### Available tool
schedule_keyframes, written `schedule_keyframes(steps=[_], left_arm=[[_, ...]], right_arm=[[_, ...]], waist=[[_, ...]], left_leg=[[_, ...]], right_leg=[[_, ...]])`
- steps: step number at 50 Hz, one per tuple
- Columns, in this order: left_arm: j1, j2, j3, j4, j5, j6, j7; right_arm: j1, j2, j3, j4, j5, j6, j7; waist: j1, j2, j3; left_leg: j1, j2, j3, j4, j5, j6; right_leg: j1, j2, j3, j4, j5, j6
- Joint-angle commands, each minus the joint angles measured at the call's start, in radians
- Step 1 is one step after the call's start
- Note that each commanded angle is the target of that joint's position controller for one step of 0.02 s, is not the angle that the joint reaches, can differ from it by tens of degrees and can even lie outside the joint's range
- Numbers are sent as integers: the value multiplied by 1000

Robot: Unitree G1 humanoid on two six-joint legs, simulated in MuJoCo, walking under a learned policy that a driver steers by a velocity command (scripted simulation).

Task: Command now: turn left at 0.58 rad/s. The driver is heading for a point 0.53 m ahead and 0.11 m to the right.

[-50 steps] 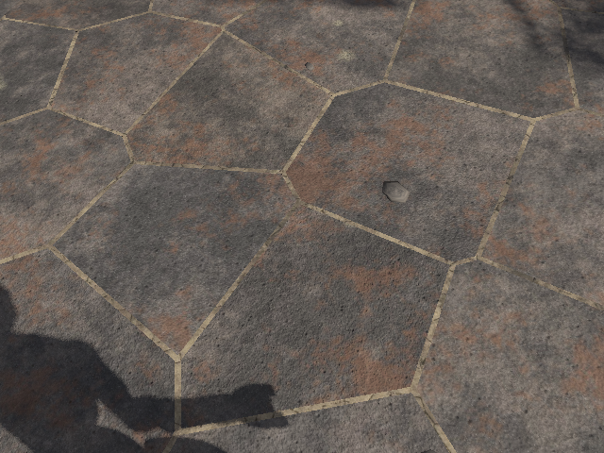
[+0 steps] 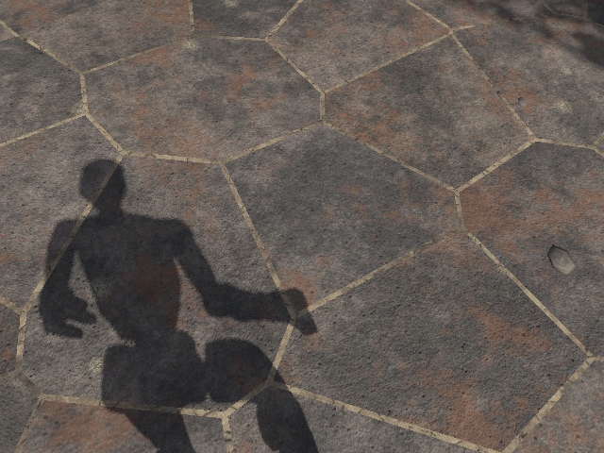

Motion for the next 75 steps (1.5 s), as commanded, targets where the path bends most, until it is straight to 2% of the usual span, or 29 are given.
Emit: schedule_keyframes(steps=[1, 11, 12, 13, 14, 15, 16, 19, 21, 23, 27, 28, 29, 31, 33, 36, 38, 40, 44, 48, 49, 50, 51, 52, 54, 61, 69, 73, 75], left_arm=[[-1, 52, 9, -62, -4, -13, 2], [34, 50, 7, -57, -19, -48, -39], [52, 52, 8, -52, -12, -53, -41], [58, 104, 15, -63, 7, -53, -37], [6, 168, 22, -67, 28, -45, -34], [14, 100, 7, -73, 34, -51, -34], [4, 85, 1, -74, 21, -54, -32], [47, 76, -5, -38, -20, -53, -22], [15, 33, -23, -37, -7, -45, -17], [6, 44, -22, -39, 3, -40, -18], [90, 51, -28, -7, -20, -48, -31], [97, 30, -38, -11, 4, -61, -39], [147, -7, -48, -3, 9, -68, -43], [54, 44, -42, 2, -1, -60, -43], [37, 58, -37, -12, -16, -46, -33], [44, 63, -28, -34, -27, -32, -25], [50, 51, -23, -45, -25, -19, -27], [39, 50, -13, -61, -31, -2, -36], [61, 32, -16, -66, -33, 21, -51], [145, 63, 6, -66, -33, 25, -68], [183, 112, 24, -65, -28, 23, -56], [220, 266, 56, -96, -26, 10, -42], [272, 226, 39, -102, 3, -21, -56], [243, 182, 24, -96, 1, -44, -59], [174, 135, 8, -100, -25, -53, -44], [233, 124, 1, -93, -21, -69, -13], [281, 147, 16, -56, -40, -53, -11], [247, 132, 14, -60, -40, -44, -16], [222, 64, -8, -77, -29, -45, -19]], right_arm=[[-35, -171, -49, -74, 5, -13, -17], [-65, -160, -42, -82, 13, 13, -11], [-55, -141, -35, -78, 16, 15, -15], [-11, -98, -20, -76, 0, 11, -16], [31, -81, -17, -82, -4, 2, -15], [3, -146, -35, -80, -16, -4, -19], [2, -192, -54, -69, -5, -4, -19], [-4, -111, -34, -42, -1, 6, -14], [-48, -51, -11, -46, 1, 0, -5], [-73, -12, 6, -48, -8, -12, -2], [7, -78, -9, -10, -12, -13, -8], [27, -132, -17, -22, -16, -8, -18], [-1, -134, -17, 3, -21, -3, -17], [-22, -63, -4, -11, -28, -7, -6], [-6, -100, -16, -5, -24, -16, -13], [46, -131, -30, 2, -14, -11, -30], [38, -127, -32, -6, -13, -5, -38], [30, -131, -34, -12, -19, -12, -41], [-79, -150, -47, -19, -3, -13, -34], [-69, -132, -44, 2, 25, -5, -32], [3, -95, -36, 22, 9, -9, -25], [-40, -27, -10, -48, -44, -14, -21], [-101, -76, -22, -59, -13, -30, -18], [-120, -110, -33, -62, 17, -41, -10], [-123, -140, -48, -33, 5, -59, -8], [-137, -77, -35, 2, -8, -106, 9], [-264, -69, -20, -26, 13, -140, 35], [-173, -114, -38, -9, 19, -162, 39], [16, -162, -64, 27, 6, -168, 24]], waist=[[8, 152, -156], [15, 197, -167], [27, 178, -166], [3, 59, -185], [-65, -175, -128], [-17, -202, -136], [-10, -149, -117], [14, -107, -90], [18, -128, -42], [28, -156, -71], [1, -92, -136], [15, 0, -168], [72, 156, -176], [1, 97, -97], [-9, 110, -66], [-14, 170, -71], [-14, 227, -70], [-25, 197, -64], [8, 164, -86], [46, 136, -136], [40, -16, -148], [29, -315, -142], [103, -198, -206], [79, -133, -123], [48, -65, -25], [46, -66, -36], [92, -93, -2], [31, -137, -34], [-66, -91, -156]], left_leg=[[160, 217, -252, -111, 316, 180], [120, 180, -404, -8, 285, 137], [82, 150, -388, 16, 224, 97], [5, 87, -317, 117, 45, 35], [-141, -67, -136, 239, -255, -28], [-145, -41, -112, 428, -443, -82], [-173, -34, -118, 563, -430, -104], [-288, -1, -99, 572, -264, -128], [-220, 25, -41, 409, -217, -138], [-59, 32, 15, 212, -227, -140], [252, 50, -6, -141, 164, -90], [334, 148, -100, -89, 409, -58], [265, 154, -89, -23, 302, 1], [212, 106, -62, -37, 136, 2], [201, 108, -57, -35, 157, -5], [207, 215, -126, -51, 280, 66], [204, 322, -194, -75, 382, 148], [212, 409, -233, -93, 499, 217], [154, 342, -58, -70, 511, 158], [105, 288, 58, 98, 315, 66], [-26, 218, 144, 276, 40, -10], [-364, 43, 180, 603, -481, -109], [-427, 22, -15, 737, -515, -95], [-485, 59, -41, 751, -414, -70], [-500, 103, -35, 659, -222, -47], [-391, 60, -14, 351, 88, -108], [-258, 23, -28, 65, 116, -127], [-58, 11, -14, -16, 77, -80], [264, 95, -65, -64, 75, -9]], right_leg=[[-17, 9, 35, -122, 48, 13], [258, 42, 21, -594, 124, -39], [344, 16, 29, -706, 251, -60], [443, -131, 159, -742, 377, -111], [437, -278, 347, -757, 564, -251], [380, -374, 441, -773, 585, -379], [383, -350, 401, -766, 575, -389], [470, -231, 308, -822, 59, -292], [431, -172, 225, -831, 109, -266], [403, -142, 147, -781, 338, -259], [347, -142, 129, -693, 503, -190], [296, -102, 85, -640, 413, -133], [323, -41, 24, -680, 229, -88], [293, -20, 16, -637, 228, -54], [247, -11, 24, -581, 293, -63], [173, 6, 10, -447, 223, -53], [107, 10, -19, -304, -48, -42], [12, -24, 1, -84, -257, -33], [128, -47, -50, -207, -91, -29], [349, 28, -122, -541, 181, -90], [483, -8, -4, -635, 329, -139], [598, -300, 497, -728, 381, -334], [574, -378, 676, -828, 109, -460], [546, -346, 626, -861, -138, -430], [487, -266, 518, -882, -267, -334], [489, -153, 333, -908, 60, -303], [427, -145, 383, -843, 76, -305], [409, -140, 442, -759, 187, -272], [306, -54, 369, -523, 239, -209]])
